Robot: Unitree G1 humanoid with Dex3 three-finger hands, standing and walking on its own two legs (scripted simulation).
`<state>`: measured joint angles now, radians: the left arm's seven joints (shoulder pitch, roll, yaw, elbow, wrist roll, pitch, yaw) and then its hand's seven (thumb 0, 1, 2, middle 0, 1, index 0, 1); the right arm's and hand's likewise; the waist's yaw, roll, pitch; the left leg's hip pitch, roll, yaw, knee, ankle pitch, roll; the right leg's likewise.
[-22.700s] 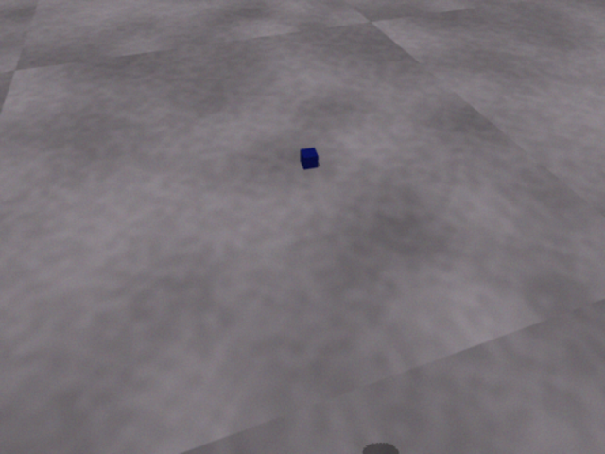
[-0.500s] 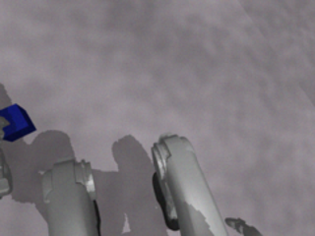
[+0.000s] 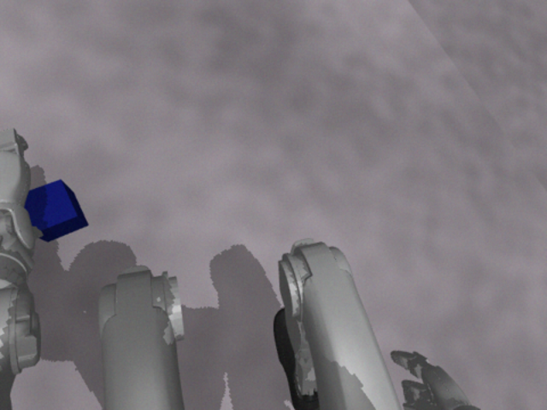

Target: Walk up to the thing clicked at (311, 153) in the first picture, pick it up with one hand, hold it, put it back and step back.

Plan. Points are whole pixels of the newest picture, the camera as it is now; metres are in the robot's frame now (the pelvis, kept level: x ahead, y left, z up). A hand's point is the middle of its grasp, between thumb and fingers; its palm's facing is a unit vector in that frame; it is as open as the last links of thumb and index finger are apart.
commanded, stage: rest palm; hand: left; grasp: from above
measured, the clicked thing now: (54, 211) +0.46 +0.31 -0.29
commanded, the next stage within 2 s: close in 1.56 s
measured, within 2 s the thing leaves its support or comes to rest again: neither
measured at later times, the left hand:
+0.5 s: hand (43, 210) +0.44 +0.30 -0.23, palm faces -0.38 -0.20 -0.90, open 14.4 cm
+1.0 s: hand (46, 215) +0.44 +0.30 -0.25, palm faces -0.40 -0.24 -0.88, open 14.5 cm
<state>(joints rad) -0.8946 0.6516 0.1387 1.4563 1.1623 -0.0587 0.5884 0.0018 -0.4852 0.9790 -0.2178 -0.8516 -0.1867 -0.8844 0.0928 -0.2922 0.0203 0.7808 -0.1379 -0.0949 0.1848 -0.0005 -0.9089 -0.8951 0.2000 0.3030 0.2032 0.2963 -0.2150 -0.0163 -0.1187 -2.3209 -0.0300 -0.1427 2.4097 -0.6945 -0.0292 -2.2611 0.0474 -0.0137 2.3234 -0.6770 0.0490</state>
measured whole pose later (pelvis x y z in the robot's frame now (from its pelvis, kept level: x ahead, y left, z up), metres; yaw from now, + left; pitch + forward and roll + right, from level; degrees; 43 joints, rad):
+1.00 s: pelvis +0.00 +0.01 -0.02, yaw -5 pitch +30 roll -12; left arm -1.03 0.87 0.24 1.78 1.16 -0.10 0.64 0.00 -0.59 1.04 -0.10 -0.94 -0.07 -0.97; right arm 0.12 -0.31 0.17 0.77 -0.23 -0.24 0.29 0.00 -0.91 -0.90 0.20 0.30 0.20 0.30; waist -0.33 -0.07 0.08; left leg -2.35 -0.03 -0.22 2.53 -0.72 -0.02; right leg -2.26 0.07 -0.08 2.38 -0.67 0.07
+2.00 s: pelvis +0.00 +0.01 -0.03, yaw -7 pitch +27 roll -15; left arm -1.05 0.97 0.23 1.86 1.18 -0.14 0.71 0.00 -0.35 0.85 -0.22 -0.90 -0.23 -0.89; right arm 0.11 -0.35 0.23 0.77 -0.25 -0.33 0.35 0.00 -0.90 -0.90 0.20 0.30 0.20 0.30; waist -0.36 -0.12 0.13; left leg -2.33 -0.02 -0.26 2.56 -0.73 -0.01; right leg -2.22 0.08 -0.12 2.36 -0.66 0.07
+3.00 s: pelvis -0.01 +0.01 -0.02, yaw -8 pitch +27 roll -15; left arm -1.06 1.01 0.19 1.87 1.15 -0.14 0.70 0.00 -0.18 0.67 -0.47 -0.69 -0.54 -0.69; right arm 0.12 -0.36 0.27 0.73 -0.25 -0.32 0.32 0.00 -0.90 -0.90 0.20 0.30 0.20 0.30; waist -0.38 -0.13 0.16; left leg -2.32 -0.01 -0.27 2.54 -0.72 -0.01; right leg -2.20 0.07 -0.13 2.33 -0.64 0.08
